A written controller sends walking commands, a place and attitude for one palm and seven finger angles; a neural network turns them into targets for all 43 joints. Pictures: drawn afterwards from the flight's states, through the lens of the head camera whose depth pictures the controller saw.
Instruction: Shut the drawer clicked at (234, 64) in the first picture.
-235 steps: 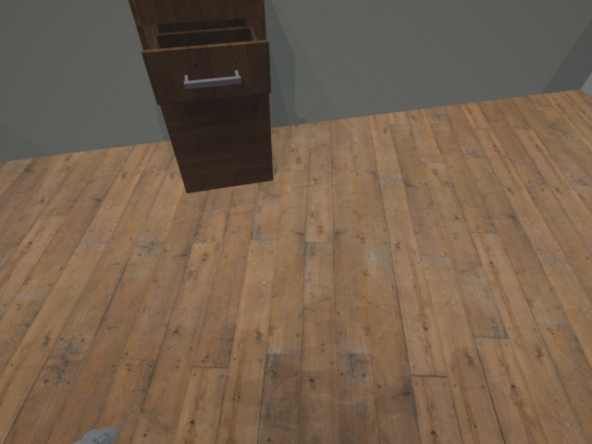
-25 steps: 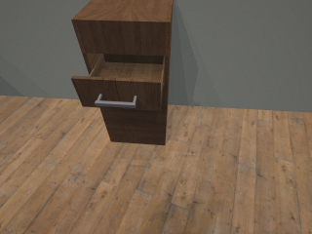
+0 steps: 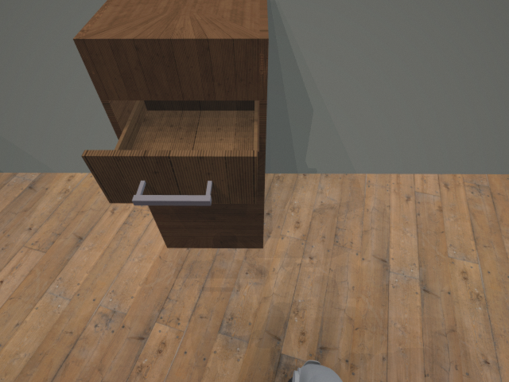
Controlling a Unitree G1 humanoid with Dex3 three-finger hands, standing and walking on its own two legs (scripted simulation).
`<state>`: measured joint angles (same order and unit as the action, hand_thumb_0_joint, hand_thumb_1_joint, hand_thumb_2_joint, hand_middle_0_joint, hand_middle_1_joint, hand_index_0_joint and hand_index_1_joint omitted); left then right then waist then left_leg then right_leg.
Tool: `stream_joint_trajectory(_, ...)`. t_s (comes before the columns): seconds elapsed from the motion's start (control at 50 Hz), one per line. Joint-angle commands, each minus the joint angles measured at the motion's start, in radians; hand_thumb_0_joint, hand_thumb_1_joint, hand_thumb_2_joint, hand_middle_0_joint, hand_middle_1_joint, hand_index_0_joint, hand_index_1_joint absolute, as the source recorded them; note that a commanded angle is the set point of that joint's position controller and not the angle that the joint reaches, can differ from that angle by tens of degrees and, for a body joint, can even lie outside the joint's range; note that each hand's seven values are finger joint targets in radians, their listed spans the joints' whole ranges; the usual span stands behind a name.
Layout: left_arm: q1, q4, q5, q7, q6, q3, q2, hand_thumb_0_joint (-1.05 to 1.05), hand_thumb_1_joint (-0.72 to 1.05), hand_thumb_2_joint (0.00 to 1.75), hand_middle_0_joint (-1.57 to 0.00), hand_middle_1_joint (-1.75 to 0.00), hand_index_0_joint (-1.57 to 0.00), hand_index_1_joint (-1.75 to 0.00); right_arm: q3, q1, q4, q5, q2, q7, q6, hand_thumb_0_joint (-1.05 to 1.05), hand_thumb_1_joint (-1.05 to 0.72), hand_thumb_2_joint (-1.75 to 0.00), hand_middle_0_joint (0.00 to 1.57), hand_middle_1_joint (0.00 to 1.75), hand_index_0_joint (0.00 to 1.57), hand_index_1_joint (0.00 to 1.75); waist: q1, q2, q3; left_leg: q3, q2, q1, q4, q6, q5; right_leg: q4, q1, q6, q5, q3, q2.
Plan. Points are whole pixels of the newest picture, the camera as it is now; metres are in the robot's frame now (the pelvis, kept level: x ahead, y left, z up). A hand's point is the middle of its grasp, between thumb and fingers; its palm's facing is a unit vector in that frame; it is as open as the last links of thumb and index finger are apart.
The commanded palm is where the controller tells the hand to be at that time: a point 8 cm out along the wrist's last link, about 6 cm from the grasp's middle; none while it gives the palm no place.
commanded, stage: take the last steps up to it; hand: left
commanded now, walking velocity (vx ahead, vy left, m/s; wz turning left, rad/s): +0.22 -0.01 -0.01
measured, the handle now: (174, 193) +0.52 +0.21 -0.08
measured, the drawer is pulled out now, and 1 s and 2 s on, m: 0.21 0.21 0.21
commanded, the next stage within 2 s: come to a stop and stand still in 0.22 s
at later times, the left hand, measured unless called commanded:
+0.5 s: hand out of the picture +0.13 +0.15 -0.18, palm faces +0.08 -0.98 -0.18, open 7.3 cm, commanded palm none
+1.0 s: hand out of the picture +0.15 +0.13 -0.16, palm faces +0.01 -0.96 -0.28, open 7.4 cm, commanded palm none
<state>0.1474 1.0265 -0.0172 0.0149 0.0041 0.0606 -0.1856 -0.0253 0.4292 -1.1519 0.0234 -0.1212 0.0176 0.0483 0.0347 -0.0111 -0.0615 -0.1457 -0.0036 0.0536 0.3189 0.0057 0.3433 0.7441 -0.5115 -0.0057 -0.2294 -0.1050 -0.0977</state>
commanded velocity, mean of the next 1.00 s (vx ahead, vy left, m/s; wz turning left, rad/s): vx -0.02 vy -0.02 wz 0.00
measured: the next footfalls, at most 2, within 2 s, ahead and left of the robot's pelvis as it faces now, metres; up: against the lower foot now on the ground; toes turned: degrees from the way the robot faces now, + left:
right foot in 0.06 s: +0.19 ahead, -0.12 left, +0.00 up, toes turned -7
left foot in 0.48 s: +0.22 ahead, +0.11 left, +0.00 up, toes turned +4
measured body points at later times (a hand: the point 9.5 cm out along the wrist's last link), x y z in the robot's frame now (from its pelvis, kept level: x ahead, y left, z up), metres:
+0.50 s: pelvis +0.14 -0.01 +0.00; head +0.14 -0.01 +0.45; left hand +0.13 +0.21 -0.16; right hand +0.21 -0.25 -0.15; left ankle +0.18 +0.11 -0.74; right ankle +0.14 -0.10 -0.73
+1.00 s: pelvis +0.11 -0.06 +0.00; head +0.12 -0.09 +0.45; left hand +0.15 +0.18 -0.14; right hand +0.15 -0.29 -0.17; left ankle +0.13 +0.10 -0.71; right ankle +0.11 -0.13 -0.74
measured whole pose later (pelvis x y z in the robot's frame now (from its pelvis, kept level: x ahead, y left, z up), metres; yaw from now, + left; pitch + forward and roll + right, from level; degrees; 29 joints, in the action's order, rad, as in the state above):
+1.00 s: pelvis +0.11 -0.06 +0.00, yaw -2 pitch -1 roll +2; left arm 0.25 1.06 -0.02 -0.03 0.00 0.03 -0.16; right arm -0.05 0.18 -1.08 0.00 -0.20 0.02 -0.05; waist 0.00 0.03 -0.04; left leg -0.02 -0.04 -0.33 0.70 0.01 0.39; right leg 0.52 -0.22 -0.07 -0.29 -0.08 0.00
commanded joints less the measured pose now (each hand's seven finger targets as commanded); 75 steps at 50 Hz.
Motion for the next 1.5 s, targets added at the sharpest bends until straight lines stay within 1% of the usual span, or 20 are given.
stream_joint_trajectory(0.0, 0.087, -0.038, -0.005, 0.002, 0.028, 0.015, -0.054, 0.0, 0.9, 0.9, -0.2, -0.3, -0.2, -0.3, -0.036, -0.001, 0.032, 0.004, -0.167, 0.011, 0.015, 0.0, -0.9, -0.9, 0.2, 0.3, 0.2, 0.3, -0.081, 0.061, -0.045, 0.101, -0.254, -0.185, 0.086, -0.13, -0.53, -0.153, 0.257, -0.032, 0.029, -0.04, 0.064)
stream_joint_trajectory(0.02, 0.226, 0.004, -0.01, -0.003, 0.04, 0.026, -0.092, 0.0, 0.9, 0.9, -0.2, -0.3, -0.2, -0.3, -0.035, -0.009, 0.032, -0.004, -0.163, 0.008, 0.018, 0.0, -0.9, -0.9, 0.2, 0.3, 0.2, 0.3, -0.143, 0.009, 0.027, 0.056, -0.196, -0.245, 0.28, -0.094, -0.529, -0.209, 0.446, -0.048, 0.068, -0.008, 0.056)
stream_joint_trajectory(0.04, 0.356, 0.04, -0.017, -0.015, 0.055, 0.049, -0.183, 0.0, 0.9, 0.9, -0.2, -0.3, -0.2, -0.3, -0.031, 0.03, 0.046, -0.017, -0.118, -0.001, 0.022, 0.0, -0.9, -0.9, 0.2, 0.3, 0.2, 0.3, -0.175, -0.169, 0.16, -0.014, -0.087, -0.43, 0.583, -0.047, -0.262, -0.277, 0.67, -0.127, 0.131, 0.282, -0.163)
stream_joint_trajectory(0.06, 0.421, 0.049, 0.004, -0.019, 0.055, 0.057, -0.259, 0.0, 0.9, 0.9, -0.2, -0.3, -0.2, -0.3, -0.025, 0.029, 0.081, -0.023, -0.097, -0.001, 0.019, 0.0, -0.9, -0.9, 0.2, 0.3, 0.2, 0.3, -0.16, -0.249, 0.217, 0.029, 0.005, -0.569, 0.867, -0.025, 0.247, -0.424, 0.721, -0.236, 0.273, 0.581, -0.358)
stream_joint_trajectory(0.08, 0.351, 0.031, 0.01, -0.026, 0.052, 0.056, -0.246, 0.0, 0.9, 0.9, -0.2, -0.3, -0.2, -0.3, -0.03, -0.002, 0.085, -0.024, -0.104, 0.003, 0.006, 0.0, -0.9, -0.9, 0.2, 0.3, 0.2, 0.3, -0.145, -0.17, 0.208, 0.136, -0.033, -0.579, 0.991, -0.038, 0.232, -0.472, 0.623, -0.26, 0.144, 0.603, -0.369)
stream_joint_trajectory(0.12, 0.153, -0.026, 0.009, -0.033, 0.048, 0.031, -0.154, 0.0, 0.9, 0.9, -0.2, -0.3, -0.2, -0.3, -0.034, -0.074, 0.093, -0.008, -0.096, -0.006, -0.006, 0.0, -0.9, -0.9, 0.2, 0.3, 0.2, 0.3, -0.08, -0.045, 0.041, 0.17, -0.113, -0.598, 0.99, -0.036, 0.06, -0.528, 0.356, -0.218, -0.075, 0.426, -0.289)
stream_joint_trajectory(0.2, 0.08, -0.03, -0.003, -0.037, 0.058, 0.005, -0.078, 0.0, 0.9, 0.9, -0.2, -0.3, -0.2, -0.3, -0.025, -0.003, 0.066, 0.003, -0.052, -0.011, -0.041, 0.0, -0.9, -0.9, 0.2, 0.3, 0.2, 0.3, 0.006, -0.086, 0.013, 0.116, -0.121, -0.457, 0.768, 0.003, -0.023, -0.566, 0.157, -0.159, 0.077, 0.168, -0.174)
stream_joint_trajectory(0.4, 0.13, 0.024, 0.004, -0.042, 0.036, -0.011, -0.09, 0.0, 0.9, 0.9, -0.2, -0.3, -0.2, -0.3, 0.003, -0.147, 0.094, -0.012, -0.062, 0.002, -0.032, 0.0, -0.9, -0.9, 0.2, 0.3, 0.2, 0.3, -0.03, -0.06, 0.06, 0.094, -0.065, -0.262, 0.202, 0.034, -0.158, -0.437, 0.3, -0.128, 0.388, 0.119, -0.115)
stream_joint_trajectory(0.46, 0.18, 0.038, 0.012, -0.052, 0.017, -0.026, -0.05, 0.0, 0.9, 0.9, -0.2, -0.3, -0.2, -0.3, -0.005, -0.158, 0.094, -0.013, -0.141, 0.013, -0.023, 0.0, -0.9, -0.9, 0.2, 0.3, 0.2, 0.3, -0.047, 0.049, 0.077, 0.178, -0.191, -0.145, 0.084, -0.02, -0.577, -0.355, 0.268, -0.024, 0.208, 0.081, -0.025)
stream_joint_trajectory(0.52, 0.189, 0.042, 0.012, -0.055, -0.005, -0.024, -0.067, 0.0, 0.9, 0.9, -0.2, -0.3, -0.2, -0.3, -0.011, -0.209, 0.103, -0.019, -0.164, 0.028, -0.035, 0.0, -0.9, -0.9, 0.2, 0.3, 0.2, 0.3, -0.053, 0.19, 0.042, 0.216, -0.235, -0.197, 0.039, -0.075, -0.663, -0.301, 0.3, 0.01, 0.061, 0.051, 0.012)
stream_joint_trajectory(0.7, 0.206, -0.01, -0.002, -0.047, -0.04, 0.003, -0.05, 0.0, 0.9, 0.9, -0.2, -0.3, -0.2, -0.3, -0.058, -0.258, 0.158, -0.003, -0.215, 0.041, -0.055, 0.0, -0.9, -0.9, 0.2, 0.3, 0.2, 0.3, -0.043, 0.151, 0.14, 0.28, -0.349, -0.155, 0.036, -0.214, -0.717, 0.111, 0.138, 0.011, -0.286, 0.112, 0.047)
stream_joint_trajectory(0.8, 0.263, -0.001, -0.008, -0.047, -0.017, -0.002, -0.053, 0.0, 0.9, 0.9, -0.2, -0.3, -0.2, -0.3, -0.056, -0.277, 0.161, -0.012, -0.183, 0.02, -0.059, 0.0, -0.9, -0.9, 0.2, 0.3, 0.2, 0.3, -0.073, 0.021, 0.136, 0.175, -0.198, -0.29, 0.162, -0.085, -0.361, -0.355, 0.343, 0.015, 0.059, 0.108, 0.031)
stream_joint_trajectory(0.84, 0.171, -0.023, -0.008, -0.049, -0.007, 0.001, -0.162, 0.0, 0.9, 0.9, -0.2, -0.3, -0.2, -0.3, -0.037, -0.276, 0.178, -0.021, -0.097, 0.002, -0.069, 0.0, -0.9, -0.9, 0.2, 0.3, 0.2, 0.3, -0.036, -0.195, 0.065, 0.079, -0.038, -0.367, 0.275, 0.01, 0.041, -0.473, 0.248, -0.102, 0.145, 0.321, -0.207)
stream_joint_trajectory(0.86, 0.156, -0.029, -0.009, -0.05, -0.001, 0.003, -0.159, 0.0, 0.9, 0.9, -0.2, -0.3, -0.2, -0.3, -0.037, -0.311, 0.181, -0.013, -0.098, 0.003, -0.085, 0.0, -0.9, -0.9, 0.2, 0.3, 0.2, 0.3, -0.057, -0.26, 0.039, 0.12, -0.042, -0.364, 0.361, 0.006, 0.121, -0.507, 0.183, -0.131, 0.114, 0.355, -0.203)
stream_joint_trajectory(0.94, 0.103, -0.014, -0.001, -0.052, 0.008, -0.014, -0.12, 0.0, 0.9, 0.9, -0.2, -0.3, -0.2, -0.3, -0.026, -0.239, 0.111, -0.017, -0.094, 0.007, -0.082, 0.0, -0.9, -0.9, 0.2, 0.3, 0.2, 0.3, -0.027, -0.099, 0.025, 0.141, -0.046, -0.366, 0.442, 0.007, 0.063, -0.434, 0.268, -0.152, 0.339, 0.242, -0.144)
stream_joint_trajectory(1.02, 0.12, 0.012, 0.005, -0.054, 0.01, -0.014, -0.118, 0.0, 0.9, 0.9, -0.2, -0.3, -0.2, -0.3, -0.012, -0.2, 0.083, -0.017, -0.092, 0.015, -0.073, 0.0, -0.9, -0.9, 0.2, 0.3, 0.2, 0.3, -0.035, -0.095, 0.026, 0.132, -0.058, -0.302, 0.264, 0.015, 0.007, -0.422, 0.317, -0.141, 0.331, 0.228, -0.124)
stream_joint_trajectory(1.12, 0.116, 0.037, 0.015, -0.056, 0.007, -0.016, -0.088, 0.0, 0.9, 0.9, -0.2, -0.3, -0.2, -0.3, 0.0, -0.128, 0.034, -0.01, -0.118, 0.029, -0.058, 0.0, -0.9, -0.9, 0.2, 0.3, 0.2, 0.3, -0.042, -0.01, 0.013, 0.164, -0.107, -0.209, 0.084, -0.005, -0.193, -0.472, 0.304, 0.01, 0.129, 0.203, -0.027)
stream_joint_trajectory(1.16, 0.103, 0.052, 0.018, -0.053, 0.002, -0.011, -0.112, 0.0, 0.9, 0.9, -0.2, -0.3, -0.2, -0.3, 0.003, -0.114, 0.022, -0.01, -0.108, 0.026, -0.056, 0.0, -0.9, -0.9, 0.2, 0.3, 0.2, 0.3, -0.042, 0.049, 0.03, 0.151, -0.095, -0.235, 0.065, 0.001, -0.172, -0.478, 0.364, 0.013, 0.086, 0.193, -0.029)
stream_joint_trajectory(1.28, 0.114, 0.061, 0.014, -0.05, -0.002, -0.013, -0.097, 0.0, 0.9, 0.9, -0.2, -0.3, -0.2, -0.3, 0.004, -0.064, 0.014, -0.005, -0.094, 0.022, -0.061, 0.0, -0.9, -0.9, 0.2, 0.3, 0.2, 0.3, -0.039, -0.006, -0.033, 0.143, -0.082, -0.255, 0.034, 0.0, -0.083, -0.557, 0.309, 0.001, -0.153, 0.205, -0.022)
stream_joint_trajectory(1.48, 0.174, 0.081, 0.014, -0.048, 0.005, -0.022, -0.059, 0.0, 0.9, 0.9, -0.2, -0.3, -0.2, -0.3, 0.011, -0.005, 0.011, -0.006, -0.076, 0.024, -0.046, 0.0, -0.9, -0.9, 0.2, 0.3, 0.2, 0.3, -0.038, 0.02, -0.026, 0.163, -0.087, -0.278, -0.008, -0.011, -0.076, -0.51, 0.303, -0.027, -0.118, 0.18, -0.008)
